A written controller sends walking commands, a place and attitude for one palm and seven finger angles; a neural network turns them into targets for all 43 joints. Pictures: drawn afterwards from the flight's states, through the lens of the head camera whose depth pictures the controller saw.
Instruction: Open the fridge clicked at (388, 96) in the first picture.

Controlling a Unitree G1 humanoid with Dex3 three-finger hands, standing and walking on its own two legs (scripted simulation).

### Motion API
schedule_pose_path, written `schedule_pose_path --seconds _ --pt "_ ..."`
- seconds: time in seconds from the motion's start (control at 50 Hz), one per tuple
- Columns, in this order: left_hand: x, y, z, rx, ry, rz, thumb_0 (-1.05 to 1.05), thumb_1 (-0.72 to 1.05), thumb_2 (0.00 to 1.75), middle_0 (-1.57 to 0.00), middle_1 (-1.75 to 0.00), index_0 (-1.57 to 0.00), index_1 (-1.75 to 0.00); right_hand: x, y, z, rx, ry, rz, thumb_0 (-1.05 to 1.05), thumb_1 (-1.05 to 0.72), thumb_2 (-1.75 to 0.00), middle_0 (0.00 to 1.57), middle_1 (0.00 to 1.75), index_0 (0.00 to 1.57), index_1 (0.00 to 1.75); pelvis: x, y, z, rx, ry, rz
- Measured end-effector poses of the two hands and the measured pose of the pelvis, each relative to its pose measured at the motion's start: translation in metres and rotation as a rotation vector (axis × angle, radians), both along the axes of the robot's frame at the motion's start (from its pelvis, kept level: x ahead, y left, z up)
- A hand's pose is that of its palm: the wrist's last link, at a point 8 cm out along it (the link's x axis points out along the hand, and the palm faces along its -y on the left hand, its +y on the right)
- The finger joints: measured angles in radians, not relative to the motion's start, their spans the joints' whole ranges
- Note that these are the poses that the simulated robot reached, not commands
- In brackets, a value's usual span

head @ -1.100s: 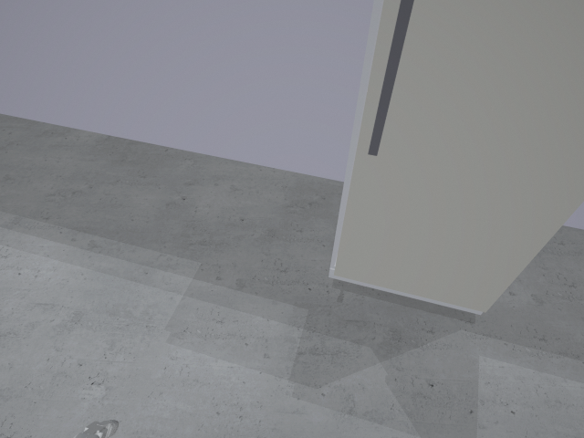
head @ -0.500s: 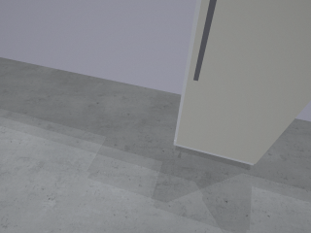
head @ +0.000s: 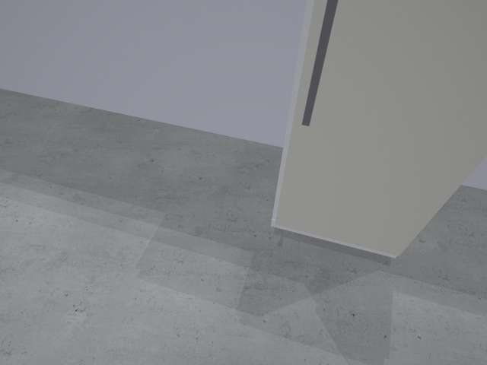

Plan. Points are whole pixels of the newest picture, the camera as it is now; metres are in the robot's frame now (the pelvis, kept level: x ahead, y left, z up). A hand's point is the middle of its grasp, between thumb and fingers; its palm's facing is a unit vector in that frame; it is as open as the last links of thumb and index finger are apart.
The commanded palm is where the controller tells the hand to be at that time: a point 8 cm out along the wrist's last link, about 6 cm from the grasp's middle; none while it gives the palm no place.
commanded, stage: look at it before walking up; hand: left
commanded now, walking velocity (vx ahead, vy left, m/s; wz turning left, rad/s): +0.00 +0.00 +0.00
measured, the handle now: (325, 33) +0.79 -0.14 +0.20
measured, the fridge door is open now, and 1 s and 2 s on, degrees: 0 0 0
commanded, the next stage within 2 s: turn to face it in 0.34 s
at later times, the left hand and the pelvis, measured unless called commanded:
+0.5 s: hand out of the picture +0.08 +0.25 -0.15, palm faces -0.02 -0.94 -0.34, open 7.4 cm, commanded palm none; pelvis +0.01 +0.00 +0.00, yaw +0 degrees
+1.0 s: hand out of the picture +0.06 +0.18 -0.18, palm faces -0.13 -0.97 -0.20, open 7.4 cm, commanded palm none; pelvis -0.01 +0.00 -0.01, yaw -7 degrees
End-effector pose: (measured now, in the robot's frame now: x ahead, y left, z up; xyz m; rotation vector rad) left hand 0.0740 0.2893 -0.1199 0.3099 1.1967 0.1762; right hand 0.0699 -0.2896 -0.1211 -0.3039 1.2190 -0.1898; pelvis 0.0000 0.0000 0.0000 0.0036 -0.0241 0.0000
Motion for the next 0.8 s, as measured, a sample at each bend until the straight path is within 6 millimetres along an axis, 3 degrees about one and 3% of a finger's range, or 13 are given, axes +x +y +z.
schedule_pose_path --seconds 0.58,0.68,0.8 --pt "0.006 0.001 0.003 0.015 0.009 0.013 0.01 0.90 0.90 -0.20 -0.30 -0.20 -0.30 0.023 -0.004 0.002 -0.005 -0.036 0.007 0.00 -0.91 -0.90 0.20 0.30 0.20 0.30 0.010 -0.003 0.001 0.001 -0.004 -0.012" --pt "0.004 -0.009 -0.002 0.007 0.031 0.002 0.01 0.90 0.90 -0.20 -0.30 -0.20 -0.30 0.013 0.003 -0.004 0.010 -0.039 -0.028 0.00 -0.91 -0.90 0.20 0.30 0.20 0.30 0.007 -0.004 -0.002 0.002 0.000 -0.041" --pt "-0.004 -0.032 -0.016 -0.048 0.063 -0.029 0.01 0.90 0.90 -0.20 -0.30 -0.20 -0.30 -0.019 0.022 -0.017 0.059 -0.004 -0.091 0.00 -0.91 -0.90 0.20 0.30 0.20 0.30 0.000 -0.004 -0.007 0.001 0.001 -0.076"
